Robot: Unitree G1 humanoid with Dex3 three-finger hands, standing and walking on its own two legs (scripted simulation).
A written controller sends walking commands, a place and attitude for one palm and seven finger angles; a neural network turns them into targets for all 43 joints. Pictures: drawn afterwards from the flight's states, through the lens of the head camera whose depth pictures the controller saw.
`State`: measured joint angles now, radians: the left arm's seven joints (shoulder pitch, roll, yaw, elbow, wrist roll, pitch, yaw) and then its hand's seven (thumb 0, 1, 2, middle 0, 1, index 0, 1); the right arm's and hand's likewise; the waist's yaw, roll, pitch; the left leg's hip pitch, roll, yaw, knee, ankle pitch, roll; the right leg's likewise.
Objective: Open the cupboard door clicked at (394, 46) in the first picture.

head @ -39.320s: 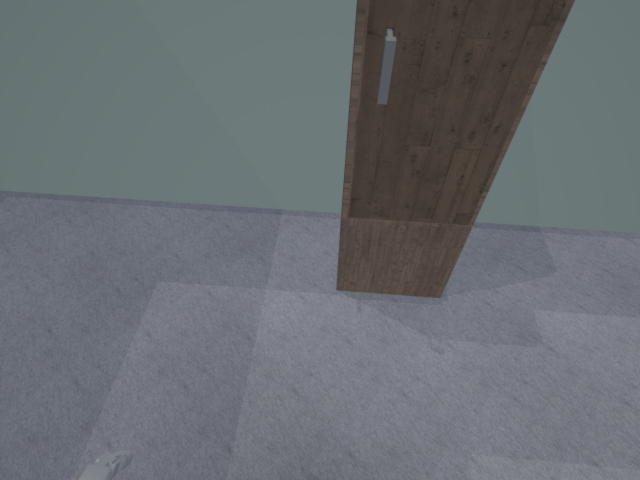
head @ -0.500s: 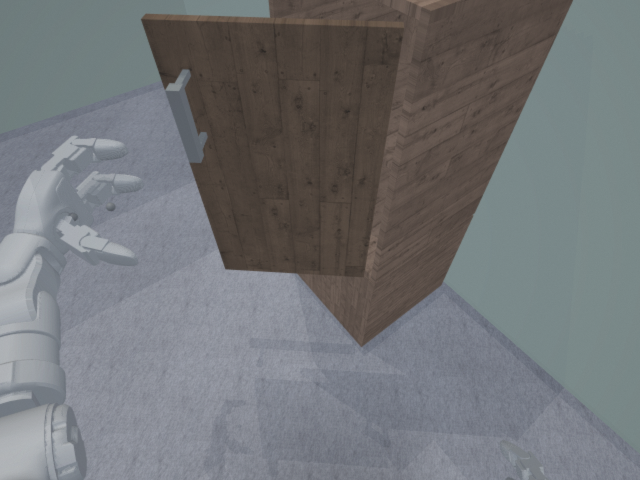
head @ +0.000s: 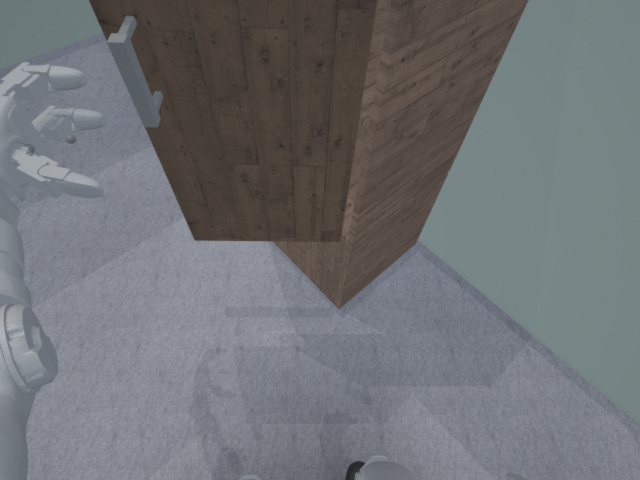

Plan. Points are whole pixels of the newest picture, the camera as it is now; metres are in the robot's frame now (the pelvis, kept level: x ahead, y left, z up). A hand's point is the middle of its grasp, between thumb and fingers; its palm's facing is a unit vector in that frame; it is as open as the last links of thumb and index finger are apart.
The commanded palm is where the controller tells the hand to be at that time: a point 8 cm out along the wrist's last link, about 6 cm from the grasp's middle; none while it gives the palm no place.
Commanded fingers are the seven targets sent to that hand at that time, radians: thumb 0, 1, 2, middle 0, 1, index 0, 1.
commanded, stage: move the hooked fingers beside the handle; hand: left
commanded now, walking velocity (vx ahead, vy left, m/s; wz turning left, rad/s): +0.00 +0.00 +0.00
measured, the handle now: (140, 74) +0.61 +0.22 +0.14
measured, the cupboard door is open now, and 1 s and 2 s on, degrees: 49 49 49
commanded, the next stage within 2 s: none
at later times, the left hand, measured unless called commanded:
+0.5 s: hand (90, 87) +0.56 +0.27 +0.15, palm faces -0.04 -1.00 -0.02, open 14.0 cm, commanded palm +0.54 +0.32 +0.14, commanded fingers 0.00 -0.50 0.30 -0.30 -1.20 -0.30 -1.20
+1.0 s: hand (76, 101) +0.55 +0.29 +0.14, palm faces -0.04 -1.00 -0.01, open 14.0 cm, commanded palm +0.53 +0.33 +0.13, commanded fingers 0.00 -0.50 0.30 -0.30 -1.20 -0.30 -1.20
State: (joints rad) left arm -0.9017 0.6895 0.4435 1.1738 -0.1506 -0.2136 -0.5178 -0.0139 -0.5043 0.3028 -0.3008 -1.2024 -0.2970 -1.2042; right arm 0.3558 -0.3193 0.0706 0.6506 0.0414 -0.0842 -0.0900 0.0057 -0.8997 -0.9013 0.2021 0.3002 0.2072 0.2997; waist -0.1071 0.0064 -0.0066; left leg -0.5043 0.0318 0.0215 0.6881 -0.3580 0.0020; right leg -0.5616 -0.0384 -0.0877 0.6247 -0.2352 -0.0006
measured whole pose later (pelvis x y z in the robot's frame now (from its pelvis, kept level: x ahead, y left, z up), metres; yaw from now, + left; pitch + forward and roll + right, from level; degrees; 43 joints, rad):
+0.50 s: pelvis +0.02 +0.02 -0.01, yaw -2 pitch +19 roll -3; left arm -1.13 0.89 0.52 1.33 -0.04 -0.20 -0.51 -0.01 -0.50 0.30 -0.30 -1.20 -0.30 -1.20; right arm 0.48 -0.31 0.07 0.63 0.01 0.05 -0.06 0.00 -0.90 -0.90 0.20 0.30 0.21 0.30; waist -0.22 0.01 -0.04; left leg -0.68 0.05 0.04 0.75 -0.41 0.02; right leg -0.72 -0.02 -0.07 0.63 -0.24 0.02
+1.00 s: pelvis +0.05 +0.02 -0.01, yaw -1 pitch +18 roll -4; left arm -1.00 0.78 0.49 1.21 -0.11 -0.18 -0.53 -0.01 -0.50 0.30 -0.30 -1.20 -0.30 -1.20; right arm 0.39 -0.30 0.05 0.58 0.01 0.10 -0.02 0.00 -0.90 -0.90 0.20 0.30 0.21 0.30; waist -0.15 0.02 -0.07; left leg -0.63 0.05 0.01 0.76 -0.45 0.01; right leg -0.66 -0.01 -0.09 0.63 -0.29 0.02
